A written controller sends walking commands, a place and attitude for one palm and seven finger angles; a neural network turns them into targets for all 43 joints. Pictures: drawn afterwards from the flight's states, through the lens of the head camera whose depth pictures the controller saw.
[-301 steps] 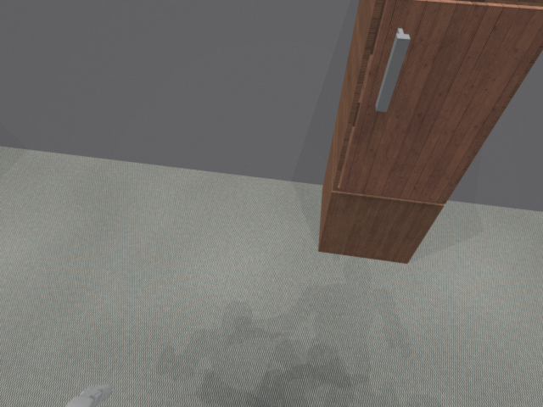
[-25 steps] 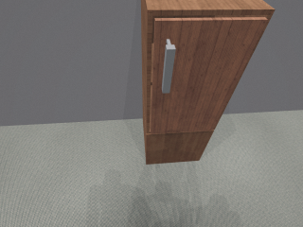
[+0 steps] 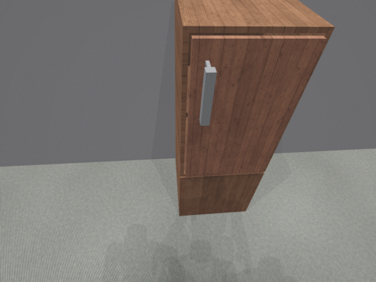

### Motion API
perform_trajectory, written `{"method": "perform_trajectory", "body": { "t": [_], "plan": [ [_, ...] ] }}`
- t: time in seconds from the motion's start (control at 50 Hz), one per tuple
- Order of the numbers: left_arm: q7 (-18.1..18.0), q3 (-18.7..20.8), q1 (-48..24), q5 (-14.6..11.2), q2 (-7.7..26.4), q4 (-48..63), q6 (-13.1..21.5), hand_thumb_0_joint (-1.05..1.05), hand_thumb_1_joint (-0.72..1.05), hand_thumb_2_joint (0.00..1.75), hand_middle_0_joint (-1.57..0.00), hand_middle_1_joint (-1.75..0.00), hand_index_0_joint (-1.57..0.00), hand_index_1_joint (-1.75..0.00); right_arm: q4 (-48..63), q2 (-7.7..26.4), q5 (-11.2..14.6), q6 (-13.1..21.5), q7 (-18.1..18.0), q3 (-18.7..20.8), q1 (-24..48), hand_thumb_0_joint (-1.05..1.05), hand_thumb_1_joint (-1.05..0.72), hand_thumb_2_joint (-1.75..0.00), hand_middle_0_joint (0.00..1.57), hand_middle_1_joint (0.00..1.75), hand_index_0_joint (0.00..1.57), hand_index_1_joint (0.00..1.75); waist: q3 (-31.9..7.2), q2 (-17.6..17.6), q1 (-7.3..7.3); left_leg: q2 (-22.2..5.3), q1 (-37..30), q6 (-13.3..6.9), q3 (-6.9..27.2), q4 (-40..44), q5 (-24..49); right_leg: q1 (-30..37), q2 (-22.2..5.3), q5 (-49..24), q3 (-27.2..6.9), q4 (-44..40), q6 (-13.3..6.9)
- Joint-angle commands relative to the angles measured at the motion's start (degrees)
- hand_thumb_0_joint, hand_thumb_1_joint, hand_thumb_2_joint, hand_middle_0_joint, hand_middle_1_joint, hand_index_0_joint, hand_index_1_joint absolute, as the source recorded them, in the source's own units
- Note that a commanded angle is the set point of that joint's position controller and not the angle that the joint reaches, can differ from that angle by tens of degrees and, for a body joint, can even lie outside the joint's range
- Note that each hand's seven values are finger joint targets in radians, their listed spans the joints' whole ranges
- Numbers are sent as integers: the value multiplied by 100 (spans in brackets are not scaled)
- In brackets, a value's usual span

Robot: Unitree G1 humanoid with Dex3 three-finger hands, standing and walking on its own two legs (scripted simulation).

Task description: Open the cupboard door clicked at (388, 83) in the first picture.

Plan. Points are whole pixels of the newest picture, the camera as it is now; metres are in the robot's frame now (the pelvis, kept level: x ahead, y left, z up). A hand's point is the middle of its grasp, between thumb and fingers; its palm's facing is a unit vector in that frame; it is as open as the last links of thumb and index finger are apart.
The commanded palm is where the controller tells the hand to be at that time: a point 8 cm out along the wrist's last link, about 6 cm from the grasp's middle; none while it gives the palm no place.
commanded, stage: shuffle to correct the standing spot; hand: left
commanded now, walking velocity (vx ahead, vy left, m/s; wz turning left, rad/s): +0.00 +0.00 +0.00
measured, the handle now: (205, 94) +0.58 -0.01 +0.10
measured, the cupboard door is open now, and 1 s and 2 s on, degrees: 0 0 0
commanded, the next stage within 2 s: come to a stop and stand still in 1.32 s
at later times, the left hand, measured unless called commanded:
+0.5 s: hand out of the picture +0.01 +0.11 -0.18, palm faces +0.09 -0.98 -0.18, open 7.4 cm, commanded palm none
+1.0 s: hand out of the picture +0.08 +0.05 -0.17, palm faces +0.17 -0.97 -0.16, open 7.4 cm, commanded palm none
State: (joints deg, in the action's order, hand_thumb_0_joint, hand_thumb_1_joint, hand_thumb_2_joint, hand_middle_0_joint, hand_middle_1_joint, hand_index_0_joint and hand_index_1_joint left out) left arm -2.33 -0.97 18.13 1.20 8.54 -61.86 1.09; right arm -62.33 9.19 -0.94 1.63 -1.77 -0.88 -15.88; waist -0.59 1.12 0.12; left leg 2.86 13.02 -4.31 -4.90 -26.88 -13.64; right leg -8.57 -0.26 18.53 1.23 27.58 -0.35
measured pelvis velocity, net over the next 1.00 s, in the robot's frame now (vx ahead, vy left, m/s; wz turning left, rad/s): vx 0.08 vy -0.13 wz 0.13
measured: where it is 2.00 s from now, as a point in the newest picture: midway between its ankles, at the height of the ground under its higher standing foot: outside the picture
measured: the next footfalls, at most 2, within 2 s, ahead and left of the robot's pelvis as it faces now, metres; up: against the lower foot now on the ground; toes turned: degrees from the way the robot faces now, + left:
left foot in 0.70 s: +0.09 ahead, +0.01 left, +0.00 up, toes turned +15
right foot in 1.12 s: +0.17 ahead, -0.31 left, +0.00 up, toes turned +3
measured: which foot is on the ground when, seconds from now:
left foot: down 0.00-0.42, up 0.44-0.68, down 0.70-1.00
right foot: down 0.00-0.72, up 0.74-1.00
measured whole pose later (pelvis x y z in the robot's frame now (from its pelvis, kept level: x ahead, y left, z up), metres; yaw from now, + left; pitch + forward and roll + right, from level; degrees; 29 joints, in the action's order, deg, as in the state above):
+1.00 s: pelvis +0.08 -0.13 +0.00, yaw +8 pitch +1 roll -1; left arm 0.6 3.7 14.8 2.1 10.6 -57.3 -3.6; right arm -59.2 8.3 -2.3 0.3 -2.6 2.3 -14.3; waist 2.4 1.3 -0.2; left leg -5.9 13.4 1.2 -5.9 -26.9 -14.5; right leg -27.4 -4.8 18.1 -0.1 53.5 2.3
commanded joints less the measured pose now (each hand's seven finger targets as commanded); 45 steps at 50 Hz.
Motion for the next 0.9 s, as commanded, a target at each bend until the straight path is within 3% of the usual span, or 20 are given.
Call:
{"method": "perform_trajectory", "body": {
  "t": [0.0, 0.04, 0.14, 0.22, 0.28, 0.34, 0.36, 0.4, 0.44, 0.5, 0.56, 0.62, 0.64, 0.66, 0.68, 0.7, 0.72, 0.76, 0.82, 0.88],
  "plan": [
    [-32, 108, 501, -33, 517, 124, 21, 0, 90, 90, -20, -30, -20, -30, 158, 512, 18, 86, -16, 65, -249, 0, -90, -90, 20, 30, 20, 30, 459, -171, -54, -878, -65, 64, 867, 619, 888, -399, -532, -916, -451, -472, -203],
    [-4, 103, 515, -25, 462, 90, -11, 0, 90, 90, -20, -30, -20, -30, 105, 520, 1, 72, -24, 72, -309, 0, -90, -90, 20, 30, 20, 30, 448, -233, -23, -982, -43, 17, 1049, 792, 342, -413, -434, -496, -274, -413, -172],
    [84, 146, 454, 71, 387, 184, -136, 0, 90, 90, -20, -30, -20, -30, 115, 818, -30, -17, -92, 254, -494, 0, -90, -90, 20, 30, 20, 30, 586, -518, 65, -1602, -94, -380, 2088, 1404, -973, -1101, -172, 326, 110, 328, -151],
    [147, 212, 312, 101, 384, 328, -189, 0, 90, 90, -20, -30, -20, -30, 170, 895, -73, -26, -130, 375, -668, 0, -90, -90, 20, 30, 20, 30, 293, -601, 166, -2035, -351, -806, 2589, 1423, -565, -1731, -238, 883, -83, 1477, -172],
    [194, 256, 311, 74, 268, 379, -155, 0, 90, 90, -20, -30, -20, -30, 217, 933, -99, -12, -137, 423, -557, 0, -90, -90, 20, 30, 20, 30, 52, -443, 75, -1976, -251, -788, 2206, 1084, 407, -1441, -242, 728, -86, 1162, -140],
    [201, 287, 669, 64, 247, 235, -125, 0, 90, 90, -20, -30, -20, -30, 247, 868, -73, -41, -112, 445, -381, 0, -90, -90, 20, 30, 20, 30, -19, -257, -108, -1463, 544, -344, 1550, 578, 81, -207, -144, -305, 156, -165, -72],
    [174, 318, 691, 71, 377, 218, -107, 0, 90, 90, -20, -30, -20, -30, 242, 685, -59, -37, -86, 421, -411, 0, -90, -90, 20, 30, 20, 30, 59, 28, -135, -1200, 1128, -161, 1267, 362, -144, 347, -344, -356, -75, -492, -110],
    [119, 375, 962, 86, 756, 206, -140, 0, 90, 90, -20, -30, -20, -30, 388, 329, -46, -41, -30, 318, -257, 0, -90, -90, 20, 30, 20, 30, 346, 1096, -255, -332, 1971, 135, 155, -865, -1148, 456, -1258, 702, -1136, -1117, -552],
    [96, 417, 890, 103, 765, 302, -129, 0, 90, 90, -20, -30, -20, -30, 496, 362, -62, -110, -12, 366, 66, 0, -90, -90, 20, 30, 20, 30, 703, 1340, -345, -343, 2198, 116, 93, -2719, -1761, -224, -1700, 677, -1640, -1748, -1036],
    [35, 342, 620, 103, 503, 351, -59, 0, 90, 90, -20, -30, -20, -30, 408, 159, -65, -135, 33, 359, -59, 0, -90, -90, 20, 30, 20, 30, 714, 201, -64, -527, 2127, 173, 92, -3337, -1327, -172, -1440, -1333, -724, -1284, -1223],
    [-14, 316, 710, 144, 541, 314, -29, 0, 90, 90, -20, -30, -20, -30, 450, -35, -36, -134, 48, 313, -79, 0, -90, -90, 20, 30, 20, 30, 487, 390, -57, -496, 1738, 228, -155, -2508, -1262, 56, -1302, -2907, -109, -905, -1202],
    [10, 282, 676, 92, 515, 273, -113, 0, 90, 90, -20, -30, -20, -30, 405, -14, -48, -106, -20, 269, -308, 0, -90, -90, 20, 30, 20, 30, 255, 370, 60, -418, 679, 230, -320, -943, -411, -103, -909, -3082, 175, -344, -927],
    [26, 274, 648, 46, 495, 278, -132, 0, 90, 90, -20, -30, -20, -30, 288, 71, -54, -74, -48, 279, -655, 0, -90, -90, 20, 30, 20, 30, 43, 234, 227, -463, 31, 226, -284, -244, 327, -216, -798, -3037, 251, 130, -780],
    [53, 267, 771, 29, 393, 301, -129, 0, 90, 90, -20, -30, -20, -30, 170, 310, -64, -25, -104, 335, -1099, 0, -90, -90, 20, 30, 20, 30, -355, -160, 354, -932, -888, 126, 165, 195, 1188, -532, -681, -2460, 300, 880, -574],
    [91, 253, 964, -13, 154, 364, -137, 0, 90, 90, -20, -30, -20, -30, 166, 868, -100, -3, -171, 435, -1356, 0, -90, -90, 20, 30, 20, 30, -556, -1371, 364, -2391, -1632, -502, 2039, 386, 2702, -1700, -193, -303, 626, 1919, -205],
    [95, 254, 832, 40, 295, 492, -157, 0, 90, 90, -20, -30, -20, -30, 179, 1157, -78, -76, -213, 511, -1488, 0, -90, -90, 20, 30, 20, 30, -607, -1382, 448, -3344, -1805, -1193, 3070, 608, 3495, -2369, -47, 1575, 206, 3125, -134],
    [98, 337, 438, 107, 479, 585, -208, 0, 90, 90, -20, -30, -20, -30, 179, 1152, -75, -108, -236, 509, -1404, 0, -90, -90, 20, 30, 20, 30, -175, -798, 495, -3326, -1315, -1291, 2754, 712, 3445, -2528, -154, 1425, -211, 3750, -131],
    [139, 428, 237, 129, 483, 564, -248, 0, 90, 90, -20, -30, -20, -30, 308, 781, -86, -39, -266, 419, -759, 0, -90, -90, 20, 30, 20, 30, 409, -997, 203, -2836, -364, -928, 2085, 819, 3377, -2606, -322, 825, -397, 4112, -4],
    [235, 465, 504, 100, 256, 437, -368, 0, 90, 90, -20, -30, -20, -30, 504, 792, -88, 48, -224, 418, -176, 0, -90, -90, 20, 30, 20, 30, 300, -706, -105, -2249, 90, -576, 908, 923, 2921, -2152, -299, 19, -290, 4125, 152],
    [279, 462, 382, 81, 174, 489, -453, 0, 90, 90, -20, -30, -20, -30, 552, 908, -97, 16, -173, 474, -70, 0, -90, -90, 20, 30, 20, 30, 320, -861, -129, -1963, 240, -392, 389, 963, 2476, -1946, -335, -243, -58, 3411, 269]
  ]
}}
